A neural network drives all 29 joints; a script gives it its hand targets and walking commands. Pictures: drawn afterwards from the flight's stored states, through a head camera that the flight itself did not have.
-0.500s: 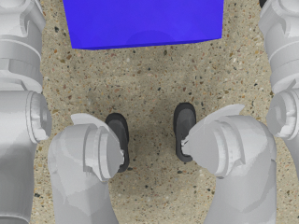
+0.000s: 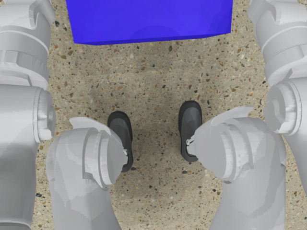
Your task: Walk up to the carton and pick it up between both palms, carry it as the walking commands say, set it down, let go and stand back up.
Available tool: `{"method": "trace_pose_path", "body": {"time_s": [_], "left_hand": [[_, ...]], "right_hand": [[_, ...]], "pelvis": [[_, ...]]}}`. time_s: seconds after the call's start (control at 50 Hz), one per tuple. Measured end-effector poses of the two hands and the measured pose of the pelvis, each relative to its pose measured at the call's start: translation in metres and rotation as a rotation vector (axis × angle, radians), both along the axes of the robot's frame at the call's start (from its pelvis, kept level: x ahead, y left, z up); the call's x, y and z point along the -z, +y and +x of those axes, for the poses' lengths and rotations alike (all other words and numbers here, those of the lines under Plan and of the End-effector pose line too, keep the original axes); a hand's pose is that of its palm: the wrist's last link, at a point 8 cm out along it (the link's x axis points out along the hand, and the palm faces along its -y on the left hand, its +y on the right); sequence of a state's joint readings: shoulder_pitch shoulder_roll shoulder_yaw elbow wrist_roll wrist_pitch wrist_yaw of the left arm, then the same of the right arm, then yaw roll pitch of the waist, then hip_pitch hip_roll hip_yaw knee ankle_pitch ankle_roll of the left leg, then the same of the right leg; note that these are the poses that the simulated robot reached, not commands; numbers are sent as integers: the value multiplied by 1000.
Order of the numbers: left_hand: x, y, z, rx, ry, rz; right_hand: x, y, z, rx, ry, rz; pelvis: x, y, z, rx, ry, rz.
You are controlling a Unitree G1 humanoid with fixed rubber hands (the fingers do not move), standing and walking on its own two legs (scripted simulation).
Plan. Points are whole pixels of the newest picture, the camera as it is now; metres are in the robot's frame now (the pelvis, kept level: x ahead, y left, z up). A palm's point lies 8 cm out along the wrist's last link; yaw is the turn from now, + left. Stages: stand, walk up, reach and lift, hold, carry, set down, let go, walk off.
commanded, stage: reach and lift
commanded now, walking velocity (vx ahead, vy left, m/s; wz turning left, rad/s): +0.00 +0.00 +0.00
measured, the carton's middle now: out of the picture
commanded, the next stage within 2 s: none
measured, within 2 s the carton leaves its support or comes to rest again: leaves its support in 0.92 s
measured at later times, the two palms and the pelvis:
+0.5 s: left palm out of the picture +0.56 +0.18 -0.18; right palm out of the picture +0.54 -0.20 -0.18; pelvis +0.00 +0.00 +0.00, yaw +1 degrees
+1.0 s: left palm out of the picture +0.56 +0.18 -0.16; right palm out of the picture +0.53 -0.20 -0.16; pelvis +0.00 +0.00 +0.00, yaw +0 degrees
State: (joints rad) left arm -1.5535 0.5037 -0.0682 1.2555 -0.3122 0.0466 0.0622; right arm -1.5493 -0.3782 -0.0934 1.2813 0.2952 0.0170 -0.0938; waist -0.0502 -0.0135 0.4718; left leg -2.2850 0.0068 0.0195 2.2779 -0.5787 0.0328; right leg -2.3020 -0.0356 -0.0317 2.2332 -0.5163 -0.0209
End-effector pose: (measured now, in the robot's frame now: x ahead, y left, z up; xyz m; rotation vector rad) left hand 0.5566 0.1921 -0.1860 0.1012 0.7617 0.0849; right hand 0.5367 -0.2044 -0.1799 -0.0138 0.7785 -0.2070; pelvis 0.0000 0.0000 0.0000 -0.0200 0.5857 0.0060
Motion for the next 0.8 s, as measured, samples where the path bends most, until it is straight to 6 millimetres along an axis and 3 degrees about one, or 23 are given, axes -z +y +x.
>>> {"method": "trace_pose_path", "body": {"time_s": [0.06, 0.8], "left_hand": [[0, -5, 1, 7, 1, -4], [-2, -11, 1, 33, 34, -23]], "right_hand": [[-1, 7, 1, -10, -1, 7], [-2, 0, 0, -27, 26, -5]], "pelvis": [[-1, 1, 0, -3, 4, -1], [-1, -1, 5, -10, 5, -1]]}}
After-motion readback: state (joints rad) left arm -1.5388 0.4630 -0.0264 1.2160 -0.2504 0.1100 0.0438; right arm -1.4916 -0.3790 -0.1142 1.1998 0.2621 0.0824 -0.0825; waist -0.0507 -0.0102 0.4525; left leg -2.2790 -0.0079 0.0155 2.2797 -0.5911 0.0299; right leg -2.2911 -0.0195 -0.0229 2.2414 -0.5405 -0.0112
